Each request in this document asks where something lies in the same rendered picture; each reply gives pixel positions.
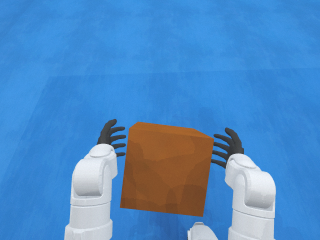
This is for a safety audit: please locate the right robot shin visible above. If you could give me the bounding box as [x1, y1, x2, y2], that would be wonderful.
[193, 222, 204, 226]

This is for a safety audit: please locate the left robot hand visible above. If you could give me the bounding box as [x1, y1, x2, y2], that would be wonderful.
[96, 119, 126, 157]

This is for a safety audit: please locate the right robot thigh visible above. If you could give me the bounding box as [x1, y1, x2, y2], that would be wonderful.
[187, 225, 218, 240]

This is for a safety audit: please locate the carton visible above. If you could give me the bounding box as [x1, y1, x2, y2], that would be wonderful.
[120, 121, 214, 217]

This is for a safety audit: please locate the left robot forearm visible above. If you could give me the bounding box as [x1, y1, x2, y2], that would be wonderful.
[64, 143, 118, 240]

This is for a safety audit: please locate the right robot hand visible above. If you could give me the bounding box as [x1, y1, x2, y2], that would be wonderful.
[211, 127, 244, 169]

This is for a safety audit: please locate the right robot forearm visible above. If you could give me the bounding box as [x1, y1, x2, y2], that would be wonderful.
[224, 153, 276, 240]

